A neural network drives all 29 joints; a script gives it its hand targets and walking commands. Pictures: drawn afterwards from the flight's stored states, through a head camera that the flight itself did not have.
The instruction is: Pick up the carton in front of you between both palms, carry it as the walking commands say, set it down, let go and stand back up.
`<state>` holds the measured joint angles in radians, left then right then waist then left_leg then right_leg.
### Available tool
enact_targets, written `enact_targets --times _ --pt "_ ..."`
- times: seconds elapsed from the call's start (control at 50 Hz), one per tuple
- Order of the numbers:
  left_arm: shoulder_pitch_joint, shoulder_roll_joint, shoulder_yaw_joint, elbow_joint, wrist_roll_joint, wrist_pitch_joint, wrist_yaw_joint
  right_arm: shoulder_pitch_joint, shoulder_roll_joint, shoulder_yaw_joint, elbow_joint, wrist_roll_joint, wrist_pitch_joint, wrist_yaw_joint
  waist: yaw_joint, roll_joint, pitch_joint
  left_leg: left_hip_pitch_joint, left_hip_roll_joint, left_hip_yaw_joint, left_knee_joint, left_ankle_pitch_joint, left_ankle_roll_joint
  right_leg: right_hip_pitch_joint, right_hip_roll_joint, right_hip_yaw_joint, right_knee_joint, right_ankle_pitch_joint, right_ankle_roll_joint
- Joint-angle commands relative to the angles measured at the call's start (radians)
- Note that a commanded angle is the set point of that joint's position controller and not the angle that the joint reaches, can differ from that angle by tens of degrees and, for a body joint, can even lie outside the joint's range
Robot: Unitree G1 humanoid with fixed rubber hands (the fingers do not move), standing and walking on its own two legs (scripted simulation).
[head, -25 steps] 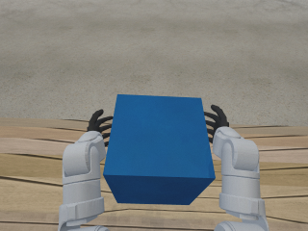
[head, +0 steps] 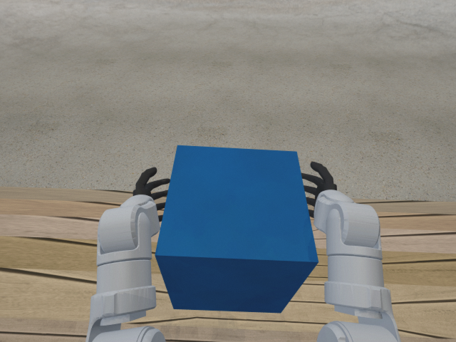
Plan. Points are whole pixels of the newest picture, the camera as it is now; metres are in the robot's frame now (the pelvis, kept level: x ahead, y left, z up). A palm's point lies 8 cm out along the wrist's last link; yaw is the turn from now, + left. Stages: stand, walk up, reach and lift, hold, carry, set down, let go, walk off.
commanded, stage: carry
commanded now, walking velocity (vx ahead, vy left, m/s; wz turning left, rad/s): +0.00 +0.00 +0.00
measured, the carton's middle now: (232, 234) +0.33 +0.00 +0.04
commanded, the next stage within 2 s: none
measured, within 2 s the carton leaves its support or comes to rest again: neither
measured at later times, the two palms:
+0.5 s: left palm (150, 202) +0.34 +0.14 +0.12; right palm (326, 197) +0.34 -0.16 +0.12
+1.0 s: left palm (165, 144) +0.52 +0.15 +0.10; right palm (301, 142) +0.51 -0.15 +0.11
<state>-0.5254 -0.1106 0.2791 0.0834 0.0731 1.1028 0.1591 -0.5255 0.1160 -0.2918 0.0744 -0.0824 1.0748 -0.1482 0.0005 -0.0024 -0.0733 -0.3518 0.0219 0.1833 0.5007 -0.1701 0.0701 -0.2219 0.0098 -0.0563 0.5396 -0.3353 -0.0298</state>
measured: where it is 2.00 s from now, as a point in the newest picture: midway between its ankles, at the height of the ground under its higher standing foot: (213, 275)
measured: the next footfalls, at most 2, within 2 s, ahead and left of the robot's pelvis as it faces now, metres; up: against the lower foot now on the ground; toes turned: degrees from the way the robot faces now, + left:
right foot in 1.04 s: +0.34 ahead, -0.09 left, +0.00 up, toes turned -4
left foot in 1.62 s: +0.66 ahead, +0.15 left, -0.17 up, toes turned +3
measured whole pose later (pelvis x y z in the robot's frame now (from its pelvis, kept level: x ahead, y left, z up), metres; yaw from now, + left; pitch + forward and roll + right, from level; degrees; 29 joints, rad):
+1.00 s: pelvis +0.18 +0.01 -0.01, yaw +1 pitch +4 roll +0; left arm -0.47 -0.12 0.26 -0.05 0.06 1.06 0.17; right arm -0.51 0.10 -0.24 0.00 -0.01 1.02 -0.17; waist -0.06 0.01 -0.05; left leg -0.17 -0.03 0.09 0.54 -0.44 0.07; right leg -0.62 -0.03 -0.07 0.71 -0.11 -0.06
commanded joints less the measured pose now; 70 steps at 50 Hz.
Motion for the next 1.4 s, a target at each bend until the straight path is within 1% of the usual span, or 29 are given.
enact_targets --times 0.0,0.26,0.36,0.42,0.46,0.48,0.52,0.58,0.6,0.62,0.64,0.66,0.7,0.72,0.76,0.82,0.92,0.96,0.98,1.0,1.02,1.04,1.08,1.12,1.2,1.26,1.34,1.36,1.38 --pt "-0.65 -0.795 -0.572 -0.095 -0.196 -0.031 -0.012 -0.587 0.796 0.569 -0.049 0.197 0.005 0.009 -0.007 0.023 -0.328 0.243 0.153 -0.175 -0.07 0.117 0.009 -0.035 -0.112 0.097 -0.082 0.082 -0.03" --pt "-0.622 -0.777 -0.563 -0.095 -0.183 -0.024 -0.013 -0.585 0.792 0.584 -0.062 0.205 0.009 0.013 -0.008 0.003 -0.331 0.223 0.146 -0.163 -0.036 0.17 0.01 -0.018 -0.123 0.104 -0.065 0.167 -0.03" --pt "-0.633 -0.769 -0.556 -0.093 -0.179 -0.024 -0.01 -0.614 0.792 0.577 -0.059 0.213 0.008 0.011 -0.001 0.021 -0.268 0.119 0.143 -0.226 -0.111 -0.446 0.035 -0.087 -0.082 0.121 -0.082 -0.273 -0.085" --pt "-0.644 -0.757 -0.545 -0.074 -0.171 -0.025 -0.009 -0.61 0.781 0.567 -0.032 0.198 0.009 0.005 0.024 -0.045 -0.214 -0.031 0.095 -0.168 -0.005 -0.411 0.012 -0.031 -0.138 0.236 -0.186 -0.311 -0.128" --pt "-0.645 -0.75 -0.545 -0.067 -0.172 -0.029 -0.008 -0.611 0.786 0.566 -0.021 0.19 0.008 0.004 0.056 -0.16 -0.173 -0.191 -0.003 -0.039 0.2 -0.214 -0.019 0.107 -0.24 0.378 -0.25 -0.159 -0.173" --pt "-0.641 -0.745 -0.542 -0.056 -0.171 -0.031 -0.008 -0.602 0.781 0.554 -0.008 0.183 0.008 0.003 0.063 -0.171 -0.168 -0.264 -0.014 -0.052 0.216 -0.231 -0.015 0.18 -0.265 0.4 -0.206 0.007 -0.196" --pt "-0.643 -0.75 -0.562 -0.064 -0.183 -0.034 -0.007 -0.567 0.773 0.531 0.019 0.173 0.007 0.0 0.061 -0.161 -0.224 -0.279 -0.024 -0.054 0.222 -0.291 -0.005 0.254 -0.266 0.369 -0.12 0.261 -0.204" --pt "-0.665 -0.784 -0.603 -0.089 -0.226 -0.041 -0.013 -0.51 0.783 0.521 0.024 0.164 -0.001 -0.003 0.013 -0.117 -0.291 -0.022 -0.051 -0.03 0.07 -0.156 0.007 0.15 -0.202 0.201 0.043 0.432 -0.129" --pt "-0.664 -0.793 -0.609 -0.088 -0.232 -0.044 -0.014 -0.513 0.786 0.525 0.015 0.165 -0.005 -0.003 -0.027 -0.046 -0.334 0.238 -0.022 -0.087 0.009 -0.089 0.034 -0.032 -0.149 0.099 0.172 0.476 -0.07" --pt "-0.672 -0.806 -0.61 -0.099 -0.238 -0.043 -0.015 -0.515 0.759 0.518 0.006 0.158 -0.012 -0.003 -0.075 0.198 -0.388 0.468 0.169 -0.4 -0.066 0.028 0.113 -0.283 -0.043 -0.004 0.44 0.252 0.003" --pt "-0.678 -0.817 -0.622 -0.095 -0.242 -0.041 -0.016 -0.504 0.754 0.511 0.009 0.156 -0.017 -0.005 -0.082 0.37 -0.356 0.599 0.318 -0.677 -0.126 0.238 0.212 -0.536 0.053 -0.018 0.601 -0.202 0.028" --pt "-0.668 -0.83 -0.62 -0.082 -0.245 -0.045 -0.014 -0.517 0.775 0.534 -0.024 0.17 -0.021 -0.003 -0.08 0.259 -0.347 0.613 0.325 -0.694 -0.081 0.306 0.255 -0.6 0.01 0.05 0.698 -0.23 0.0" --pt "-0.63 -0.838 -0.583 -0.085 -0.21 -0.061 -0.008 -0.603 0.828 0.609 -0.101 0.221 -0.029 0.012 -0.072 0.058 -0.355 0.576 0.304 -0.584 -0.033 0.327 0.223 -0.653 -0.032 0.061 0.758 -0.212 -0.017" --pt "-0.602 -0.834 -0.563 -0.089 -0.188 -0.064 -0.005 -0.635 0.843 0.643 -0.132 0.254 -0.037 0.02 -0.066 0.02 -0.35 0.533 0.283 -0.522 -0.038 0.271 0.193 -0.633 -0.054 0.064 0.73 -0.164 -0.013" --pt "-0.581 -0.81 -0.553 -0.115 -0.165 -0.074 0.001 -0.698 0.855 0.694 -0.194 0.309 -0.055 0.03 -0.049 0.042 -0.319 0.438 0.245 -0.45 -0.064 0.21 0.157 -0.593 -0.059 0.039 0.665 -0.086 -0.013" --pt "-0.555 -0.752 -0.568 -0.142 -0.149 -0.078 0.011 -0.655 0.807 0.696 -0.2 0.327 -0.061 0.03 -0.054 0.098 -0.272 0.383 0.214 -0.384 -0.096 0.236 0.154 -0.565 -0.052 0.01 0.53 0.014 -0.008" --pt "-0.504 -0.694 -0.583 -0.18 -0.148 -0.06 0.009 -0.504 0.762 0.66 -0.112 0.281 -0.041 0.023 -0.055 0.152 -0.265 0.245 0.128 -0.214 -0.058 0.458 0.09 -0.208 0.025 -0.096 0.082 0.319 -0.031" --pt "-0.493 -0.709 -0.589 -0.187 -0.171 -0.059 -0.003 -0.512 0.782 0.666 -0.135 0.276 -0.04 0.021 0.015 0.149 -0.344 0.224 0.114 -0.116 0.171 0.63 0.05 -0.025 0.06 -0.131 0.078 0.27 -0.07" --pt "-0.471 -0.704 -0.582 -0.175 -0.17 -0.056 -0.008 -0.509 0.762 0.661 -0.135 0.262 -0.035 0.017 0.11 0.1 -0.386 0.099 0.08 -0.063 0.377 0.61 0.017 0.156 0.06 -0.137 0.147 0.331 -0.097" --pt "-0.456 -0.682 -0.566 -0.161 -0.169 -0.054 -0.01 -0.509 0.751 0.654 -0.131 0.25 -0.03 0.011 0.163 -0.076 -0.404 -0.069 -0.019 -0.051 0.659 0.372 -0.013 0.297 -0.028 0.064 0.014 0.253 -0.152" --pt "-0.483 -0.676 -0.568 -0.149 -0.173 -0.051 -0.01 -0.471 0.754 0.641 -0.121 0.218 -0.023 0.004 0.103 -0.312 -0.39 -0.29 -0.147 -0.108 0.87 -0.269 -0.038 0.372 -0.229 0.477 -0.117 0.347 -0.236" --pt "-0.51 -0.71 -0.605 -0.173 -0.2 -0.05 -0.017 -0.452 0.734 0.615 -0.107 0.188 -0.021 -0.004 0.049 -0.309 -0.436 -0.397 -0.117 -0.201 0.964 -0.325 -0.001 0.4 -0.307 0.607 -0.131 0.297 -0.281" --pt "-0.589 -0.8 -0.667 -0.184 -0.272 -0.06 -0.041 -0.447 0.74 0.551 -0.107 0.146 -0.028 -0.008 0.071 -0.101 -0.374 -0.476 -0.017 -0.257 0.908 -0.315 -0.01 0.328 -0.303 0.488 -0.015 0.367 -0.275" --pt "-0.678 -0.864 -0.73 -0.221 -0.337 -0.078 -0.066 -0.49 0.781 0.558 -0.137 0.151 -0.042 0.003 0.054 -0.001 -0.354 -0.37 0.006 -0.258 0.658 -0.308 -0.027 0.169 -0.251 0.383 -0.004 0.271 -0.235" --pt "-0.705 -0.885 -0.763 -0.266 -0.371 -0.1 -0.073 -0.522 0.806 0.613 -0.172 0.178 -0.062 0.02 0.063 -0.071 -0.403 -0.257 -0.011 -0.197 0.558 -0.208 -0.015 0.076 -0.288 0.383 0.017 0.175 -0.283" --pt "-0.62 -0.802 -0.715 -0.209 -0.322 -0.089 -0.05 -0.463 0.754 0.614 -0.142 0.156 -0.051 0.007 0.083 -0.129 -0.375 -0.346 0.001 -0.181 0.654 0.033 -0.016 0.111 -0.274 0.335 0.088 0.192 -0.251" --pt "-0.547 -0.742 -0.654 -0.159 -0.264 -0.073 -0.024 -0.43 0.706 0.587 -0.105 0.148 -0.032 -0.003 0.098 -0.087 -0.31 -0.526 0.006 -0.185 0.646 -0.096 -0.023 0.208 -0.286 0.379 0.156 0.37 -0.208" --pt "-0.51 -0.734 -0.632 -0.1 -0.238 -0.065 -0.02 -0.445 0.698 0.583 -0.083 0.151 -0.031 -0.004 0.134 -0.078 -0.268 -0.691 0.04 -0.306 0.617 -0.01 -0.04 0.346 -0.281 0.439 0.246 0.332 -0.185" --pt "-0.476 -0.731 -0.615 -0.059 -0.221 -0.06 -0.016 -0.441 0.675 0.567 -0.057 0.149 -0.027 -0.005 0.18 -0.057 -0.201 -0.858 0.025 -0.279 0.515 -0.021 -0.064 0.446 -0.239 0.433 0.317 0.252 -0.17"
